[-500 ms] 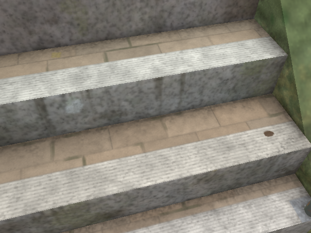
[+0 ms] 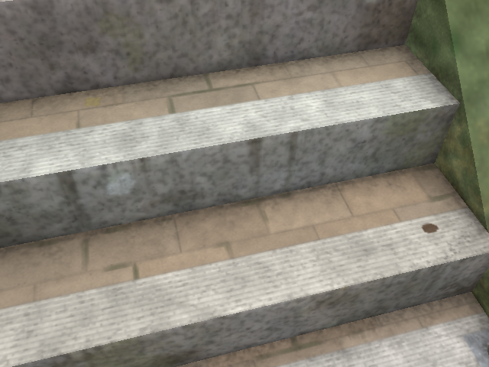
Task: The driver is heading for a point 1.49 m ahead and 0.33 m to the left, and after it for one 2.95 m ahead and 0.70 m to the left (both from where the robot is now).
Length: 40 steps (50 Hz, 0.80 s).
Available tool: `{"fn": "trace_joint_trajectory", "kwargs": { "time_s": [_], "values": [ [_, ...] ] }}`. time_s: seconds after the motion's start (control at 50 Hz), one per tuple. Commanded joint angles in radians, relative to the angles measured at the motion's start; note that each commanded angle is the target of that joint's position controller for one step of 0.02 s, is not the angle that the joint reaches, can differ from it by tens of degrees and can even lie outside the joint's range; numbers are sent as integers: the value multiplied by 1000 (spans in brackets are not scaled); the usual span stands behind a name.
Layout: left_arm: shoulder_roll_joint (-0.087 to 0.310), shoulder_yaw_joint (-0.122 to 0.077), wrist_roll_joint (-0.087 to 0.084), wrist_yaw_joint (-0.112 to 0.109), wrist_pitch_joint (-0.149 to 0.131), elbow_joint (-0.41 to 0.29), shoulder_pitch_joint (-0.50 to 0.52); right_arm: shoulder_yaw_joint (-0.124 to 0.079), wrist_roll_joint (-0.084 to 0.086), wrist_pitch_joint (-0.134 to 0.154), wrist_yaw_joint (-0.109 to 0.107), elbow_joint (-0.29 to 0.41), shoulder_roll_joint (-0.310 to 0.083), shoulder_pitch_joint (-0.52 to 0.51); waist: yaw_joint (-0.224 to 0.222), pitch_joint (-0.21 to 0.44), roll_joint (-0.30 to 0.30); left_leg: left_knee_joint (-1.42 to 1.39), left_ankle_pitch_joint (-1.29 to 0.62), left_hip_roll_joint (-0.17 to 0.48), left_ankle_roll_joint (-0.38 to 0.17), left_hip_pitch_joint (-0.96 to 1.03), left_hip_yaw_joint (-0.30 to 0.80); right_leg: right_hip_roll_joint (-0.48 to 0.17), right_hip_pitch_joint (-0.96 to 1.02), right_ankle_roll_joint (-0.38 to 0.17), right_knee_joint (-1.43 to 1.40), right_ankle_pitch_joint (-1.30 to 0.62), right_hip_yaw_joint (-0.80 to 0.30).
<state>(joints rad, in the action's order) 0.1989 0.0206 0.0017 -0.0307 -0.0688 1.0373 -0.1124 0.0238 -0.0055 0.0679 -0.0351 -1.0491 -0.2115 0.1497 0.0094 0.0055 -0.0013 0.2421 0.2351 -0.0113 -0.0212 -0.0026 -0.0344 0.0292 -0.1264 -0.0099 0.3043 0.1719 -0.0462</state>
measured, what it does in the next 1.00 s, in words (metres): stands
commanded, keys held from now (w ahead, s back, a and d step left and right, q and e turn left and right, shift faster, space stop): w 1.00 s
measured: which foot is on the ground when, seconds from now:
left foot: down 0.00-1.00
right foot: down 0.00-1.00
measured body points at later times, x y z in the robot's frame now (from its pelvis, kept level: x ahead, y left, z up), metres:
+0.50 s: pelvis +0.00 +0.00 +0.00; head +0.00 +0.00 +0.45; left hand +0.15 +0.24 -0.12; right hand +0.14 -0.25 -0.12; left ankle -0.07 +0.10 -0.75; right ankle -0.01 -0.12 -0.75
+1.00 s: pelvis -0.01 +0.00 +0.00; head +0.00 +0.01 +0.45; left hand +0.14 +0.25 -0.12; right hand +0.14 -0.25 -0.12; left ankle -0.07 +0.10 -0.75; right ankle -0.01 -0.12 -0.75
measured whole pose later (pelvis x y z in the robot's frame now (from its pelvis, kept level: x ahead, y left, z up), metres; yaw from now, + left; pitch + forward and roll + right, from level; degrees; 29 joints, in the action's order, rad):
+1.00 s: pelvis -0.01 +0.00 +0.00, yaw +1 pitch +0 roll +0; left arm 0.25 0.04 0.01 -0.01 -0.07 1.03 -0.04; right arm 0.06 0.00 0.08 -0.02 -1.03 -0.27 0.05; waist 0.00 0.01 0.00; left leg 0.18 0.19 -0.01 -0.02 0.00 -0.01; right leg 0.02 -0.10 0.00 0.21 0.11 -0.04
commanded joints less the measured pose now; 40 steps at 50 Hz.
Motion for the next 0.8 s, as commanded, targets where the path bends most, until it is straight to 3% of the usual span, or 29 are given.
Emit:
{"fn": "trace_joint_trajectory", "kwargs": {
  "time_s": [0.02,0.3,0.8],
  "values": [
    [98,-16,0,-2,-12,-54,36,-15,2,9,-3,47,-111,-25,0,50,-4,-16,-377,134,-11,9,94,-120,41,-25,-5,-375,-90],
    [121,-11,4,5,-16,-84,117,-5,2,12,5,73,-139,-120,0,83,-3,-43,-361,147,-3,16,103,-137,68,-14,-41,-380,-93],
    [155,-4,5,16,-16,-72,142,9,3,20,12,69,-169,-152,-6,73,-1,-69,-264,142,5,-9,111,-140,72,0,-82,-305,-91]
  ]
}}
Keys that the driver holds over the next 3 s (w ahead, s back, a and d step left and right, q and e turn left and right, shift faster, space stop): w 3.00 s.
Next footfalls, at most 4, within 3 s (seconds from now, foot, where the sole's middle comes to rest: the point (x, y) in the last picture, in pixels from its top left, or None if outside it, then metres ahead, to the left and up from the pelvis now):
none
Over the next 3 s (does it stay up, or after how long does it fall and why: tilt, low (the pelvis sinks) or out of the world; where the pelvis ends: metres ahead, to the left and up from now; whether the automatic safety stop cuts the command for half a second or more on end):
stays up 0.00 0.02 0.00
